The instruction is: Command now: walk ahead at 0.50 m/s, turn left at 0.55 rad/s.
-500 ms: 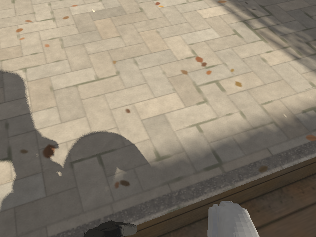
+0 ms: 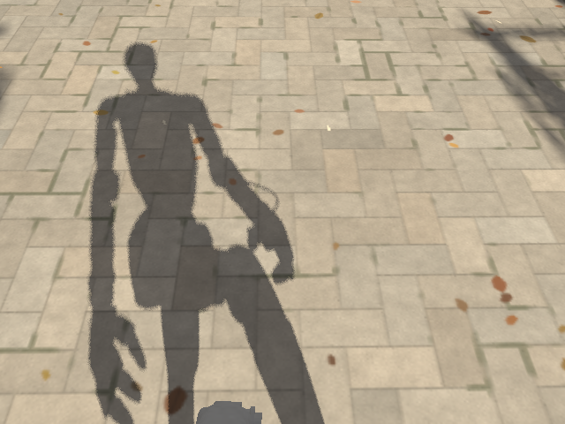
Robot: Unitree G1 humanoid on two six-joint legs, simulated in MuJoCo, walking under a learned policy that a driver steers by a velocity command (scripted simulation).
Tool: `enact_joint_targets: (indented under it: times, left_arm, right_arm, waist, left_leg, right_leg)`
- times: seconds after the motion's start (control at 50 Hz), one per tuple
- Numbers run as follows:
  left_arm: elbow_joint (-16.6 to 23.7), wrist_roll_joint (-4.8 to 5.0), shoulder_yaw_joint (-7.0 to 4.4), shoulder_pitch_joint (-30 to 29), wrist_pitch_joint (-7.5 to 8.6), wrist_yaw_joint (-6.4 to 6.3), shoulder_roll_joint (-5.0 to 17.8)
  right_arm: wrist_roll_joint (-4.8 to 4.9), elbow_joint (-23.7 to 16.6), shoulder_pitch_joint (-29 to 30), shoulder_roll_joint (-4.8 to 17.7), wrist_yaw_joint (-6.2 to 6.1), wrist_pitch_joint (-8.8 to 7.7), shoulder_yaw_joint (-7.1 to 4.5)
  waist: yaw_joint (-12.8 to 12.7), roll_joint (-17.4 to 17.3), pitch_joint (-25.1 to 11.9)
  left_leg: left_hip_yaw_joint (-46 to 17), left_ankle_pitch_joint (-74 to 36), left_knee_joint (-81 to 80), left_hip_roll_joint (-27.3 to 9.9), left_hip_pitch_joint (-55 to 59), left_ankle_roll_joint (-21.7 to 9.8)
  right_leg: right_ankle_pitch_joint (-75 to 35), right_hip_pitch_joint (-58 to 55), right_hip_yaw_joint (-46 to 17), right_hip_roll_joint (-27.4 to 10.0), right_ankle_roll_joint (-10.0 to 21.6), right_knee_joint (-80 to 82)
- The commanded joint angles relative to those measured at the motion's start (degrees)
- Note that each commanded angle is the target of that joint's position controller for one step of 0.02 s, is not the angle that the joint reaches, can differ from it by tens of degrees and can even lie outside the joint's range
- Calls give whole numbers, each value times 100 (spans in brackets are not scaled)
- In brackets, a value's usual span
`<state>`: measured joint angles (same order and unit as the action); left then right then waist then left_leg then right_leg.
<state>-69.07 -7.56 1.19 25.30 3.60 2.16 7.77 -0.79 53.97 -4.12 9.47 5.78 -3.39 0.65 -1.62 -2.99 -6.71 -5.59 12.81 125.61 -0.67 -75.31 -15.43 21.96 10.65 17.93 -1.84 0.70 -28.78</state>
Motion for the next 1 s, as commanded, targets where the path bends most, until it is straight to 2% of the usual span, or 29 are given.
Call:
enact_joint_targets:
  times: [0.02,0.06,0.1,0.12,0.16,0.18,0.2,0.22,0.24,0.26,0.28,0.3,0.34,0.38,0.42,0.5,0.56,0.6,0.68,0.72,0.74,0.76,0.78,0.8,0.82,0.88,0.92,0.94,1.0]
  left_arm:
    - [149,-162,86,-216,186,-30,243]
    - [173,-203,146,272,248,82,222]
    - [271,106,82,222,250,326,485]
    - [499,251,59,230,342,270,662]
    - [731,282,-105,101,439,238,1217]
    - [791,275,-164,65,455,198,1417]
    - [817,124,-175,564,532,177,1280]
    - [826,3,-240,343,534,227,1431]
    - [1015,18,-289,-149,444,395,1223]
    - [1024,395,-330,-260,269,549,1079]
    - [1298,458,-292,-523,275,485,595]
    - [1310,431,-246,-766,383,383,403]
    - [1729,422,-49,-1187,437,192,97]
    - [1942,354,-67,-1368,272,83,400]
    - [2018,368,-127,-1491,167,52,707]
    - [2300,306,-127,-2112,251,-26,776]
    - [2613,341,-67,-2925,148,71,536]
    - [2755,348,-77,-3252,24,111,483]
    - [3024,444,-252,-3774,28,53,931]
    - [2835,665,-400,-3132,187,-67,1162]
    - [2522,730,-480,-2099,321,-141,1253]
    - [2293,647,-489,-1140,369,-76,1419]
    - [1884,496,-476,-21,324,-55,1169]
    - [1661,345,-541,133,299,-140,1155]
    - [1702,366,-531,-513,285,-216,1158]
    - [1806,457,-298,-1318,249,-266,220]
    - [1772,396,-366,-1372,276,-236,341]
    - [1712,841,-435,-1285,367,-231,878]
    - [1570,799,-437,-1062,354,-273,949]
  right_arm:
    - [28,-909,1078,-22,-119,38,239]
    - [-77,-1252,1666,195,-171,209,236]
    - [-90,-1473,2418,16,-68,511,296]
    - [-144,-1327,1922,-105,39,487,262]
    - [7,-1179,1080,220,-14,279,46]
    - [5,-1064,495,381,-66,174,-35]
    - [165,-998,53,486,-140,130,-52]
    - [136,-676,-1081,806,-230,143,-232]
    - [-79,-367,-2254,1260,-252,197,-341]
    - [-213,-24,-2975,1882,-297,234,-607]
    - [-199,159,-2790,1813,-367,90,-690]
    - [-136,273,-2354,1350,-372,-39,-561]
    - [-119,418,-1489,735,-294,-110,-333]
    - [-247,431,-697,240,-215,-179,-123]
    - [-243,174,-252,366,-228,-350,-161]
    - [-322,24,-1202,489,-428,-635,-146]
    - [-134,38,-1915,563,-340,-619,-215]
    - [16,116,-2125,673,-213,-605,-275]
    - [-5,193,-2131,1009,-205,-579,-432]
    - [-83,190,-1899,1055,-231,-526,-509]
    - [-195,169,-2031,733,-209,-527,-430]
    - [-295,182,-3046,-31,-263,-569,-238]
    - [-244,30,-2537,227,-208,-516,-274]
    - [-134,-244,-1229,700,-205,-414,-478]
    - [-41,-271,-1000,646,-291,-370,-489]
    - [-345,-167,-974,217,-378,-322,-378]
    - [-262,-219,-764,104,-367,-279,-354]
    - [343,-566,-703,634,-580,-228,-519]
    - [164,-779,-265,498,-681,-195,-457]
  waist:
    - [188,322,499]
    - [-46,454,323]
    - [-125,571,691]
    - [42,907,762]
    - [548,1039,382]
    - [728,1300,32]
    - [650,1026,-768]
    - [1130,802,-940]
    - [1435,6,-1088]
    - [1362,-122,-1482]
    - [1154,-434,-808]
    - [850,-409,-271]
    - [165,-58,-171]
    - [-352,700,-151]
    - [-523,452,-86]
    - [77,257,86]
    - [534,194,369]
    - [554,-131,659]
    - [573,-256,803]
    - [294,-134,375]
    - [51,162,-580]
    - [216,1561,-2059]
    - [-469,2338,-1974]
    - [-798,1258,-371]
    - [-430,778,401]
    - [129,492,209]
    - [158,600,229]
    - [452,213,366]
    - [320,480,567]
  left_leg:
    - [104,325,-951,-338,-1047,-501]
    - [531,-592,-2647,-732,-513,-266]
    - [1255,1267,-3970,-508,1025,119]
    - [1627,1404,-3849,-204,1447,304]
    - [1622,1204,-5195,519,2379,333]
    - [1356,632,-5419,675,3208,266]
    - [666,-305,-5230,613,5088,69]
    - [-147,-265,-6120,609,6673,39]
    - [-1908,454,-7901,-3,7872,-359]
    - [-4230,788,-9663,-629,7697,-84]
    - [-4341,1551,-9862,-639,6883,378]
    - [-3753,1284,-9536,-526,5931,532]
    - [-3206,406,-9350,-446,5300,535]
    - [-2359,59,-9423,-240,4792,379]
    - [-1404,-96,-9761,-12,4291,333]
    - [-1103,-786,-10291,89,4649,141]
    - [-1009,-1194,-10429,-123,4921,64]
    - [-1200,-1050,-10517,-338,5029,54]
    - [-1777,-2352,-10260,-1008,6719,66]
    - [-1469,-3959,-9659,-817,7206,413]
    - [-1005,-4149,-8570,-346,6835,770]
    - [-737,-1607,-7077,517,5103,1242]
    - [-328,1997,-5627,1129,3127,1497]
    - [-463,1334,-4583,731,2184,1211]
    - [-407,453,-4436,369,2220,1055]
    - [-397,-492,-5081,-165,3096,919]
    - [-343,-382,-5290,-171,2870,987]
    - [1,-374,-5463,-514,2815,1112]
    - [222,-1085,-6215,-721,2526,1374]
  right_leg:
    - [-1279,-654,-762,-1204,954,1734]
    - [-1150,-724,-605,-1398,1019,2242]
    - [-1903,130,-303,-1675,1266,2996]
    - [-3454,-276,-91,-1815,1281,2757]
    - [-7677,-1226,196,-1856,1283,1461]
    - [-9103,-1301,185,-1913,1171,758]
    - [-9253,-77,-21,-1592,882,-4]
    - [-7565,1130,-239,-1245,647,-1196]
    - [-3591,2839,-745,-349,351,-2993]
    - [-1958,3140,-1997,102,279,-5624]
    - [-2496,3858,-3127,299,399,-6893]
    - [-2700,4033,-3413,314,453,-7674]
    - [-2358,4620,-3478,507,734,-8508]
    - [-2288,5005,-3188,321,776,-8069]
    - [-1679,4701,-2630,23,544,-7257]
    - [-2047,4242,-2167,-335,-86,-5359]
    - [-2427,3346,-1856,-455,-410,-2824]
    - [-2522,2724,-1639,-365,-387,-1885]
    - [-1931,2760,-1541,-109,-106,-624]
    - [-2306,1554,-1365,61,272,-14]
    - [-2787,-315,-1578,-206,745,-502]
    - [-3750,-3227,-3191,-1297,2044,-538]
    - [-1748,-4304,-5323,-1979,2465,747]
    - [149,-2957,-5205,-1812,1600,1384]
    - [483,-1639,-4619,-1742,1297,1561]
    - [-1194,-462,-3399,-1423,1308,1946]
    - [-1666,-414,-2834,-1198,1363,2025]
    - [-1651,-341,-2728,-1201,1154,2016]
    - [-1929,-13,-2467,-1093,1115,2156]
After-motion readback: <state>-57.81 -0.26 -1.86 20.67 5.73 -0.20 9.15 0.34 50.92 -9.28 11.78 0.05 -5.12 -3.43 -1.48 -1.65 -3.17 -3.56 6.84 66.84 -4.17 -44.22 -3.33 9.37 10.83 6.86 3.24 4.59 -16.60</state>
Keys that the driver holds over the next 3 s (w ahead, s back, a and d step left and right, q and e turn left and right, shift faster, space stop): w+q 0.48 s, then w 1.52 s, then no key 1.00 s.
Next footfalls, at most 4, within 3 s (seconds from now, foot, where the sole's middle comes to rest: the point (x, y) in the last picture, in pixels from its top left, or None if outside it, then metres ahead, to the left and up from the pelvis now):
0.16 left None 0.28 0.14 -0.59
0.72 right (295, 360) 0.63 0.02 -0.59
1.32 left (163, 279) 0.84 0.35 -0.59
1.84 right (227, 186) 1.18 0.22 -0.59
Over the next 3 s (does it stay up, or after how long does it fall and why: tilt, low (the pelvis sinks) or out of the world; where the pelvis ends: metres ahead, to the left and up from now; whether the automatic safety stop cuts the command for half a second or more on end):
stays up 1.26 0.36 0.18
